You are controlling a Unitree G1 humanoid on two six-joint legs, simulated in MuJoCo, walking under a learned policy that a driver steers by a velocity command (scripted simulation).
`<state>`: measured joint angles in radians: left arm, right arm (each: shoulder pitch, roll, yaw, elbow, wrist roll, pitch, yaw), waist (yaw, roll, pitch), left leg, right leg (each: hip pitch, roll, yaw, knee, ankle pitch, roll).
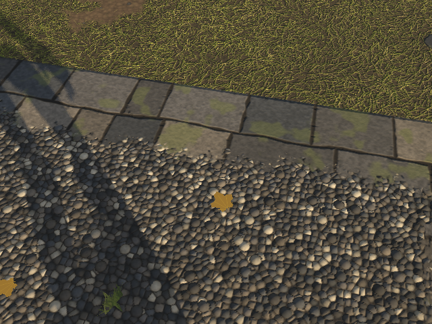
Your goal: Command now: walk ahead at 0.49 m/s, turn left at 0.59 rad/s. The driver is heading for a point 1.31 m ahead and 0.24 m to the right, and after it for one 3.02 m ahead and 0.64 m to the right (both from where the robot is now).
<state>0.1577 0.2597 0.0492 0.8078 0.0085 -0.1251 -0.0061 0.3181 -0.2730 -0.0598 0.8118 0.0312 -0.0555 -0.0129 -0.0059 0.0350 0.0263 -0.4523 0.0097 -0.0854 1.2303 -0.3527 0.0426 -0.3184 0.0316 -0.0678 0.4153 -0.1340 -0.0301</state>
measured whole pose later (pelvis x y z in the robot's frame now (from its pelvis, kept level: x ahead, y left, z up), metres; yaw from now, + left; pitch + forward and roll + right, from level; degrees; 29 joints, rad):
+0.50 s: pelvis +0.27 +0.08 +0.00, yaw -1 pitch +2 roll +0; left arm 0.30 0.29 0.05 0.90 -0.04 -0.07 -0.01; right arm 0.22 -0.24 -0.05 0.73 -0.01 -0.10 0.02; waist 0.01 -0.04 0.02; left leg -0.32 0.02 0.10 0.47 -0.18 0.04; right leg -0.48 -0.07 0.04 1.18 -0.34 -0.02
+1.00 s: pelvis +0.52 -0.01 -0.01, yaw -19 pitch +2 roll +1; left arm 0.16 0.28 0.08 0.73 -0.02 -0.05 -0.04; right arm 0.24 -0.28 -0.06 0.80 0.02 -0.11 -0.01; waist -0.01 0.00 0.06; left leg -0.34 0.06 -0.01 1.25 -0.42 -0.01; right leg -0.43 0.07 -0.04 0.59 -0.17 -0.11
